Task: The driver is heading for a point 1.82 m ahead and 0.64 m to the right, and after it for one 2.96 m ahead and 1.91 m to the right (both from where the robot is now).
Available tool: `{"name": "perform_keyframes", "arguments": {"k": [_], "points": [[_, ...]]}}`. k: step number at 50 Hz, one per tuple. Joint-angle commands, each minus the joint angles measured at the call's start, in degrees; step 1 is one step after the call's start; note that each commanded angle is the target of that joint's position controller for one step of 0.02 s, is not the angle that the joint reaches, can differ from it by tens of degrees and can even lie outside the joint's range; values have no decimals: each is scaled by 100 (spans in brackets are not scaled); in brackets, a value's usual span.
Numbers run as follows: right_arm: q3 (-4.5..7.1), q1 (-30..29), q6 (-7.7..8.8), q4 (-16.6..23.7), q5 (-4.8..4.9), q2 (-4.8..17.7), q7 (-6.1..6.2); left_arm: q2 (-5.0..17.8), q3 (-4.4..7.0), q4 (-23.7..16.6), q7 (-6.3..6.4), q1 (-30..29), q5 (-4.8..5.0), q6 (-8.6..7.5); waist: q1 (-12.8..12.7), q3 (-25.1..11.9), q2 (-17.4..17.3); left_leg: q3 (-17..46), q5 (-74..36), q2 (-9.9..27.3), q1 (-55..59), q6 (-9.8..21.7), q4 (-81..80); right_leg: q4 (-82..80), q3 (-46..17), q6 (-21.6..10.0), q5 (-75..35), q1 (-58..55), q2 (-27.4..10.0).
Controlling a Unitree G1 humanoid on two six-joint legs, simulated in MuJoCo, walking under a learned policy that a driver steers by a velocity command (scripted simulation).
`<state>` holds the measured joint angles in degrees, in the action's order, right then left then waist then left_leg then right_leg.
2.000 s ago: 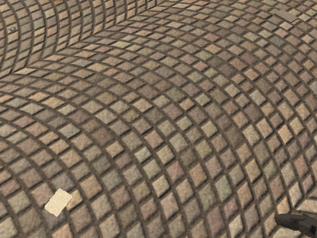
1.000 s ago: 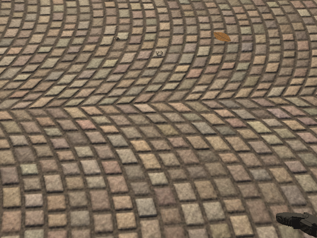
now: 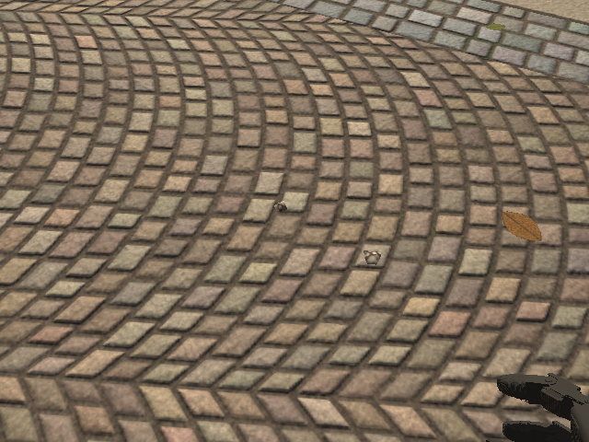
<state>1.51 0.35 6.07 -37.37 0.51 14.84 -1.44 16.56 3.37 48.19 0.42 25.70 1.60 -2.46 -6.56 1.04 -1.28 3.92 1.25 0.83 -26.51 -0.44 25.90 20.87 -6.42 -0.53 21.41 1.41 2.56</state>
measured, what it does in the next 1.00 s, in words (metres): walks ahead, turning right: left foot, then right foot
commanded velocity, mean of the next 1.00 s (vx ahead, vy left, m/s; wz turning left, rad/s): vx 0.50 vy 0.00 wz -0.53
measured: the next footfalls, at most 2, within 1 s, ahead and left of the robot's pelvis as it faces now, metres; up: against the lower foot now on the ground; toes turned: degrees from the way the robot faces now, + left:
left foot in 0.02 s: +0.17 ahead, +0.13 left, +0.00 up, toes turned -4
right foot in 0.52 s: +0.39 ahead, -0.18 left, +0.00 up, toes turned -22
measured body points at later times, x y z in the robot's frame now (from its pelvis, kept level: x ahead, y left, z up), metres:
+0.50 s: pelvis +0.25 -0.03 -0.01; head +0.28 -0.05 +0.44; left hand +0.54 +0.12 -0.08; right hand +0.18 -0.32 -0.14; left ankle +0.13 +0.13 -0.73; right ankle +0.36 -0.17 -0.72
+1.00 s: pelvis +0.53 -0.13 -0.01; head +0.54 -0.14 +0.44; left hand +0.72 +0.11 -0.11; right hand +0.59 -0.45 -0.08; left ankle +0.70 -0.09 -0.73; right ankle +0.36 -0.17 -0.73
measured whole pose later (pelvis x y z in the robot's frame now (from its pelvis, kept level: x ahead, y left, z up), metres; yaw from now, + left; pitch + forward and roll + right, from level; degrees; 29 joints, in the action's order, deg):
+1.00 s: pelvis +0.53 -0.13 -0.01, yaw -34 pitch +2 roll -1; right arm 2.0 2.2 6.6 -40.8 -0.1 16.6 -1.9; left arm 17.6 4.4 41.4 0.8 22.7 1.0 -1.7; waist -4.4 0.2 -2.0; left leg 3.0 0.9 0.2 -26.4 -0.4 26.9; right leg 26.4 -11.3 -2.3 24.5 2.9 5.3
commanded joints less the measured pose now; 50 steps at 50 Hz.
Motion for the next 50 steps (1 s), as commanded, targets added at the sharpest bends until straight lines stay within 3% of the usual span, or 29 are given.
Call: {"name": "perform_keyframes", "arguments": {"k": [1, 2, 3, 4, 5, 6, 8, 11, 17, 20, 22, 24, 25, 26, 27, 28, 29, 30, 31, 32, 33, 35, 38, 41, 44, 47, 49, 50], "points": [[510, 1754, 100, -8, -115, 1325, 128, 500, 63, -566, 23, -462, -123, -57, 1344, -1234, 162, 794, 448, 991, 3196, 595, 13, 2055, -546, -432, -1616, 1612, -652], [616, 2197, -6, -162, -119, 1756, 125, -36, -99, -733, 18, 307, -54, -133, 1072, -2071, -1461, 3025, 1329, 2315, 4981, 1427, -289, 3945, 161, -87, 958, 3529, 84], [517, 2216, -40, -187, -65, 1297, 98, 451, 2, -680, 33, 215, 82, -150, 1179, -1868, -1328, 3791, 2602, 2327, 4702, 1485, -780, 4835, -136, -52, 1209, 4252, -225], [415, 1916, -34, -166, -40, 953, 107, 830, 126, -750, 39, -313, 113, -130, 1225, -1070, -809, 2973, 2636, 2071, 4017, 1245, -914, 5072, -147, -62, 696, 4462, -442], [350, 1553, -33, -164, -62, 797, 104, 816, 146, -800, 50, -571, 67, -94, 1084, -649, -514, 2262, 1966, 1836, 3347, 1116, -1021, 5006, -17, -23, 254, 4310, -636], [296, 1308, -32, -198, -85, 608, 91, 752, 160, -844, 35, -699, 3, -62, 953, -344, -474, 1753, 1409, 1632, 2825, 1088, -1177, 4798, -11, 14, -45, 4169, -770], [288, 1067, 10, -277, -128, 523, 97, 541, 161, -882, -22, -662, 18, 42, 722, -121, -659, 1017, 823, 1403, 2166, 1034, -1487, 4552, 27, 56, -348, 3736, -963], [370, 1061, 83, -434, -102, 714, 118, 350, 123, -1061, -55, -917, -17, 139, 661, 47, -392, 398, 168, 1466, 1941, 1169, -1771, 4127, 73, 162, -755, 3848, -1030], [456, 1254, 15, -671, -63, 1059, 170, 224, 29, -1383, -245, -1836, -33, 70, 947, 228, -121, -752, -459, 1340, 2164, 1018, -1814, 2349, 435, 76, -2238, 3636, -919], [502, 1514, -70, -820, 19, 1215, 172, 255, 19, -1622, -331, -2322, -27, 76, 1085, 370, -98, -1001, -567, 1468, 2610, 900, -1690, 1826, 638, -82, -2128, 3652, -845], [539, 1595, -148, -891, 79, 1318, 173, 343, 51, -1757, -375, -2458, -37, 91, 1046, 380, -148, -1154, -1219, 1561, 2960, 796, -1381, 1622, 812, -248, -1696, 3580, -719], [594, 1569, -223, -888, 131, 1504, 205, 544, 160, -1775, -380, -2150, -70, 128, 765, 49, -349, -1376, -3147, 1535, 3139, 667, -537, 1566, 1156, -487, -1096, 2873, -335], [603, 1513, -269, -875, 156, 1546, 221, 737, 281, -1637, -359, -1522, -68, 151, 369, -313, -332, -1536, -3847, 1419, 3013, 564, 391, 1373, 1310, -657, -1079, 2014, -67], [542, 1538, -276, -853, 129, 1408, 245, 1068, 477, -1362, -278, -532, -45, 192, -121, -827, -160, -1665, -3527, 1197, 2287, 365, 1708, 1119, 1207, -881, -1388, 484, 118], [367, 1783, -229, -668, -113, 886, 231, 1650, 630, -1248, -145, 37, 2, 249, -93, -1305, 990, -1711, -253, 702, 284, 52, 3740, 991, -802, -1438, -1312, -1371, -1094], [194, 1924, -40, -397, -141, 548, 158, 1888, 585, -1478, -186, -224, -5, 143, 302, -2175, 1706, -498, 3340, -365, -1378, -135, 5240, -82, -4066, -2455, -182, -2425, -2213], [334, 1271, 102, -330, 71, 1120, 80, 1329, 427, -1490, -241, -237, -31, 52, -69, -1936, 873, 210, 2995, -14, -1972, -30, 5446, -428, -3736, -2127, 85, -2269, -2125], [318, 970, 184, -207, 178, 1121, 51, 1137, 361, -1437, -242, -396, -64, -18, 34, -1162, 742, 96, 2493, 193, -2112, 91, 5117, -440, -2908, -1894, -233, -1532, -1915], [298, 957, 212, -262, 69, 1016, 104, 1018, 323, -1448, -231, -759, -66, -49, 317, -731, 222, 90, 2084, 426, -1816, 91, 4580, -442, -2294, -1697, -850, -689, -1648], [336, 1010, 182, -319, -57, 1065, 143, 842, 265, -1507, -211, -1059, -104, -62, 528, -518, 253, 100, 1837, 571, -1420, 53, 4110, -498, -1835, -1589, -1534, -66, -1455], [351, 1121, 115, -340, -83, 1066, 134, 791, 235, -1588, -186, -1214, -165, -68, 689, -462, 403, 128, 1675, 623, -1073, 6, 3948, -616, -1664, -1589, -1917, 357, -1346], [332, 1189, 6, -358, -133, 928, 134, 817, 245, -1565, -136, -1237, -139, -101, 776, -422, 385, 26, 1506, 570, -842, -172, 3546, -747, -1382, -1662, -2497, 800, -1247], [243, 633, -53, -199, -159, 700, 144, 975, 298, -1429, -20, -1007, -92, -97, 633, -189, 370, -48, 613, 413, -870, -377, 2416, -818, -973, -1535, -2501, 1154, -1012], [163, -6, -17, -51, -107, 559, 82, 1016, 318, -1299, 42, -782, -54, -52, 383, -66, 528, -64, -421, 140, -436, -400, 1131, -760, -817, -1267, -1866, 1372, -786], [181, -303, 41, 56, -18, 672, 10, 1018, 329, -1133, 52, -525, -16, -28, 272, -30, 615, 25, -697, 22, -153, -336, 579, -592, -1094, -1166, -1459, 1196, -941], [248, -180, 105, 36, -24, 852, -49, 887, 300, -988, 68, -409, -38, -10, 334, -24, 767, 92, -309, 77, -1, -117, 304, -186, -1423, -1057, -1462, 662, -1208], [320, 294, 139, -86, -49, 938, -30, 821, 282, -950, 55, -463, -64, 32, 598, -109, 882, -127, 104, -8, 614, 122, 64, 268, -1445, -915, -2008, 541, -1137], [405, 831, 166, -202, -104, 1102, 1, 629, 208, -963, 37, -445, -91, 33, 850, -506, 771, -59, 160, 129, 1476, 333, 4, 1041, -1219, -752, -2432, 634, -826]]}}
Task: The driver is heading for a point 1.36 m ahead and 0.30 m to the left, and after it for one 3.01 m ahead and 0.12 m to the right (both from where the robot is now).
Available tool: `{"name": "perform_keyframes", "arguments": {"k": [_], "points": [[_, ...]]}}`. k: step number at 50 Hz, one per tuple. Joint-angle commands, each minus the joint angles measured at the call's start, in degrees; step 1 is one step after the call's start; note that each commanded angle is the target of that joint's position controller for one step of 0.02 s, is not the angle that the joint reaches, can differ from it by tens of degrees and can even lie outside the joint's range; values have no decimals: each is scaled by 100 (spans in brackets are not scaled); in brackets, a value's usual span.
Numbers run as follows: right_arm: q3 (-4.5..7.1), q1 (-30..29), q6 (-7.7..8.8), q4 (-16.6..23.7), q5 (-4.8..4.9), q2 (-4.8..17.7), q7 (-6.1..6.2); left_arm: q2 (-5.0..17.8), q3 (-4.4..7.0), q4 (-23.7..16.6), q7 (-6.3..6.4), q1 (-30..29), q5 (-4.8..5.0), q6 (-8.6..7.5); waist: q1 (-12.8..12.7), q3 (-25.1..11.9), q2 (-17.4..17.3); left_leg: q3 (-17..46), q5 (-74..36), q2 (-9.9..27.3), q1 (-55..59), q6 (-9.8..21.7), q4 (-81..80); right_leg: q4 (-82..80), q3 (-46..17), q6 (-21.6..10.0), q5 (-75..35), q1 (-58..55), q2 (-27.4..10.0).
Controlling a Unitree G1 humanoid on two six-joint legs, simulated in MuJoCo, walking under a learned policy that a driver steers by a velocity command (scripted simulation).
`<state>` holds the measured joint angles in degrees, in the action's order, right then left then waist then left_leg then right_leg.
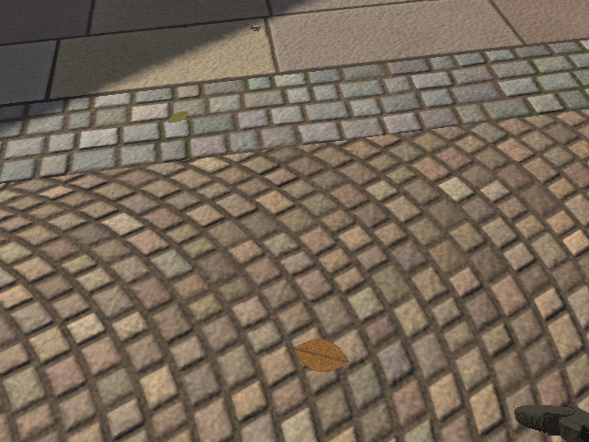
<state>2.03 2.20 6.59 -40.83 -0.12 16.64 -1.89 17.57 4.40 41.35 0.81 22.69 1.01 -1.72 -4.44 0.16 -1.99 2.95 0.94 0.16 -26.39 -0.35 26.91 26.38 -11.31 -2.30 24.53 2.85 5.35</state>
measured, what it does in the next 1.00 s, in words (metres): walks ahead: right foot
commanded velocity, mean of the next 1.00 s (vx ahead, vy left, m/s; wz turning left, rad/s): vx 0.50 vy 0.00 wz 0.07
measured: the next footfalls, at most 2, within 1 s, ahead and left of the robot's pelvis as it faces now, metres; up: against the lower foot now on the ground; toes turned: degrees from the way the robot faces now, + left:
right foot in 0.52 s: +0.45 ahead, -0.13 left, +0.00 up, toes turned -4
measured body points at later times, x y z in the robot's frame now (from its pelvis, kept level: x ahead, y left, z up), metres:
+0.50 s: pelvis +0.27 -0.01 +0.00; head +0.30 -0.01 +0.45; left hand +0.53 +0.19 -0.06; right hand +0.22 -0.29 -0.13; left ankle +0.12 +0.12 -0.73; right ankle +0.41 -0.13 -0.72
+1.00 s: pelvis +0.54 -0.02 +0.00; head +0.57 -0.01 +0.45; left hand +0.52 +0.26 -0.13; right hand +0.77 -0.23 -0.09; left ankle +0.69 +0.13 -0.70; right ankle +0.41 -0.13 -0.73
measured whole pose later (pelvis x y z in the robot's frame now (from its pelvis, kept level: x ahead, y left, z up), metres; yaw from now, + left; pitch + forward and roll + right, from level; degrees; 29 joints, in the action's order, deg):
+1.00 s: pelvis +0.54 -0.02 +0.00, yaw +9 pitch +1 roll -2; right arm 2.3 5.4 2.0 -42.5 1.1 15.0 -3.0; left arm 15.9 3.8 49.3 0.4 18.7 0.3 -4.0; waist -4.2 1.9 -2.0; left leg -0.5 -0.1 4.2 -35.9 2.3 36.1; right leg 11.8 13.1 -0.4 19.5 -6.3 2.1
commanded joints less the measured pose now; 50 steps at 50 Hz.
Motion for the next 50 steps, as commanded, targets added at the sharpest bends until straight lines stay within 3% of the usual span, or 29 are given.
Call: {"name": "perform_keyframes", "arguments": {"k": [1, 2, 3, 4, 5, 6, 8, 12, 15, 18, 21, 24, 25, 26, 27, 28, 29, 30, 31, 32, 33, 35, 39, 42, 44, 48, 50], "points": [[430, 1435, 125, 72, -116, 1246, 69, 241, -15, -357, -3, 78, -124, -51, 853, -1258, 111, 1069, 236, 1136, 2964, 750, 81, 2112, -331, -348, -1793, 1267, -700], [571, 2013, 32, -239, -72, 1665, 24, -39, -106, -391, -13, 858, 74, -117, 612, -1791, -1779, 3759, 1835, 2178, 4516, 1713, -672, 3978, 308, 78, 677, 3268, 82], [442, 2008, 27, -223, 105, 1109, -23, 534, -14, -292, 14, 560, 136, -140, 833, -1335, -1050, 4301, 3311, 2183, 4314, 1616, -1124, 4612, -23, 90, 764, 4020, -218], [348, 1685, 8, -166, 96, 810, -5, 808, 65, -406, 19, -189, 121, -144, 939, -603, -524, 3449, 3122, 1962, 3644, 1359, -1177, 4688, 57, 53, 248, 4214, -433], [281, 1381, -23, -110, 14, 683, 1, 749, 49, -491, 32, -609, 22, -141, 855, -245, -114, 2708, 2406, 1669, 2998, 1196, -1236, 4489, 281, 44, -122, 4043, -648], [247, 1214, -41, -129, -25, 607, 14, 656, 44, -570, 10, -757, -40, -170, 728, -24, -199, 2335, 1848, 1524, 2564, 1252, -1331, 4164, 345, 65, -423, 3965, -812], [187, 1154, -28, -167, -54, 454, 50, 475, 28, -526, -48, -658, -37, -188, 545, -32, -426, 1736, 1071, 1216, 2174, 1196, -1530, 3706, 484, 97, -713, 3504, -1021], [250, 1378, -19, -343, 49, 744, 101, 189, -76, -663, -73, -1075, -83, -191, 601, 72, -257, 1146, 75, 1243, 2071, 1374, -1823, 2656, 737, 258, -1191, 3664, -1130], [259, 1536, -78, -460, 86, 849, 131, 70, -135, -755, -123, -1586, -73, -241, 762, 138, -221, 637, -259, 1070, 2067, 1236, -1892, 1621, 881, 300, -2127, 3473, -1077], [249, 1854, -133, -629, 123, 895, 142, 42, -158, -864, -192, -2109, -25, -288, 952, 241, -194, 373, -367, 1033, 2086, 1145, -1843, 890, 1040, 305, -2729, 3130, -918], [250, 2107, -223, -793, 143, 934, 153, 96, -144, -1009, -274, -2494, 14, -320, 1002, 365, -210, 430, -509, 1260, 2504, 1086, -1673, 515, 1042, 181, -2606, 3137, -828], [300, 2073, -319, -861, 152, 1083, 197, 292, -69, -1000, -323, -2303, -4, -349, 722, 214, -306, 396, -1598, 1396, 2904, 930, -1148, 220, 1136, -66, -2064, 2628, -670], [307, 1968, -345, -849, 165, 1122, 214, 434, 14, -858, -303, -1800, -33, -350, 394, -100, -306, 215, -2513, 1266, 2844, 827, -563, 43, 1293, -205, -2099, 1841, -517], [262, 1938, -356, -809, 136, 1025, 226, 698, 148, -602, -252, -952, -59, -335, -2, -671, -209, 0, -2776, 996, 2443, 671, 436, 43, 1282, -392, -2247, 548, -545], [131, 1919, -330, -622, -33, 722, 242, 1126, 262, -412, -178, 135, -122, -295, -378, -1582, 487, -230, -1047, 651, 1213, 461, 2251, 305, 16, -783, -2501, -1245, -1684], [-57, 2685, -221, -598, 23, 77, 192, 1381, 292, -323, -214, 220, -115, -270, 45, -2233, 1979, -92, 3041, -305, -869, 175, 4007, -353, -2541, -1605, -1165, -2747, -2844], [97, 2274, -144, -673, 163, 735, 155, 793, 154, -362, -207, 180, -75, -258, -214, -1838, 1243, 510, 3204, -26, -1468, 236, 4571, -727, -2668, -1395, -351, -2388, -2723], [179, 1739, -103, -494, 282, 935, 132, 641, 85, -360, -190, -193, -67, -275, -159, -988, 981, 416, 2660, 204, -1717, 280, 4565, -887, -1794, -1174, -573, -1625, -2557], [172, 1487, -103, -458, 259, 852, 153, 555, 49, -359, -193, -543, -98, -294, 22, -574, 596, 291, 2162, 443, -1523, 243, 4334, -1072, -1189, -1061, -1113, -873, -2326], [196, 1385, -145, -463, 169, 777, 169, 380, 6, -341, -215, -799, -135, -323, 178, -229, 473, 279, 1832, 577, -1361, 207, 4065, -1301, -698, -971, -1517, -314, -2097], [198, 1583, -211, -492, 175, 671, 167, 368, 8, -306, -213, -937, -180, -379, 379, -215, 772, 334, 1587, 708, -992, 150, 3957, -1485, -392, -973, -1792, 79, -2046], [181, 1725, -349, -566, 187, 462, 181, 276, 16, -180, -224, -1037, -157, -483, 512, -94, 721, 341, 1413, 751, -778, 49, 3803, -1766, 120, -993, -2196, 473, -1953], [192, 1235, -427, -376, 144, 358, 184, 445, 82, 83, -147, -931, -204, -532, 472, 184, 489, 476, 419, 713, -1301, -56, 2987, -1974, 935, -929, -2872, 447, -1896], [154, 773, -374, -238, 127, 274, 81, 551, 94, 188, -91, -922, -183, -502, 328, 296, 450, 175, -488, 626, -1106, -8, 1922, -2057, 1542, -750, -2985, 400, -1727], [105, 333, -362, -63, 114, 186, 14, 644, 116, 313, -53, -714, -149, -463, 141, 428, 364, -57, -712, 584, -1089, 54, 1438, -2086, 1746, -707, -3025, 201, -1805], [87, -248, -366, 326, 127, 189, -125, 767, 165, 558, -22, -348, -52, -277, -18, 567, 346, -326, -206, 481, -1461, 263, 903, -1691, 1969, -629, -3635, -776, -2089], [139, -211, -378, 458, 134, 290, -190, 886, 197, 568, 15, -415, -25, -174, 136, 411, 494, -606, 355, 251, -1148, 443, 805, -1172, 2128, -511, -5034, -1062, -2147]]}}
